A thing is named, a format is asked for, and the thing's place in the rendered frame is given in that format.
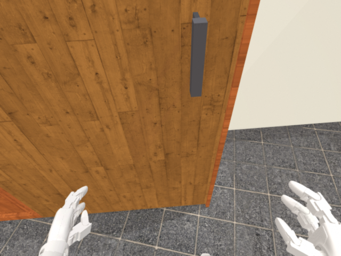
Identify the left robot forearm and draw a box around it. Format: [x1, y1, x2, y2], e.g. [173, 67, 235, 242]
[39, 241, 69, 256]

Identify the handle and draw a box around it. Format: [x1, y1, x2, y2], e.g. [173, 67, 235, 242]
[190, 12, 208, 97]

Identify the right robot hand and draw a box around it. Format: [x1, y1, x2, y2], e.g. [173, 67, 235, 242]
[275, 181, 341, 256]

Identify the wardrobe door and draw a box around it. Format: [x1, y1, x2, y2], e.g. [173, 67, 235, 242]
[0, 187, 34, 214]
[0, 0, 250, 218]

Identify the left robot hand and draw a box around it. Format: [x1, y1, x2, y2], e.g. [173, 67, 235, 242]
[47, 186, 92, 246]

